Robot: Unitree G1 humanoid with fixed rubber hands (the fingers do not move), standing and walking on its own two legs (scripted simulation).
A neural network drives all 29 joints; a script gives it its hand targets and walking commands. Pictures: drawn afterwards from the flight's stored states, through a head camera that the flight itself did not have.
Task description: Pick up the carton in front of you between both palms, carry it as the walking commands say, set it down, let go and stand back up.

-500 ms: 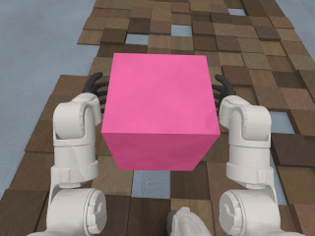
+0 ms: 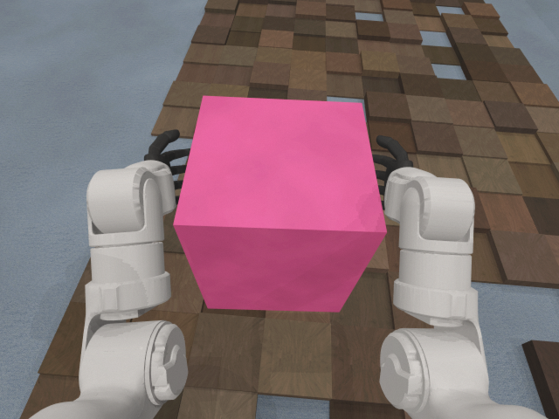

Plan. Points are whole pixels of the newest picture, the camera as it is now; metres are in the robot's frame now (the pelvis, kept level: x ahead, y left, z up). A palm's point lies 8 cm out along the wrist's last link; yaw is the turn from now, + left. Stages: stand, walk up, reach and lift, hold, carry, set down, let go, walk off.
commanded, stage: carry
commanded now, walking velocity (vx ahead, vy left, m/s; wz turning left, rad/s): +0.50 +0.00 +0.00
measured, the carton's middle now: (277, 214) +0.40 +0.01 +0.07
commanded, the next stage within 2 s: none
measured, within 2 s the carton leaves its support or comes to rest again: neither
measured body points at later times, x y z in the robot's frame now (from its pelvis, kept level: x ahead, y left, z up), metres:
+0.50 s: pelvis +0.30 -0.01 +0.01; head +0.37 -0.02 +0.46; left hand +0.68 +0.19 +0.16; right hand +0.73 -0.11 +0.16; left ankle +0.28 +0.13 -0.64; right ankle +0.34 -0.07 -0.72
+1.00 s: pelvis +0.59 +0.09 +0.00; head +0.63 +0.11 +0.45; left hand +0.93 +0.34 +0.12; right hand +1.00 +0.05 +0.13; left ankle +0.56 +0.14 -0.73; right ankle +0.62 -0.04 -0.64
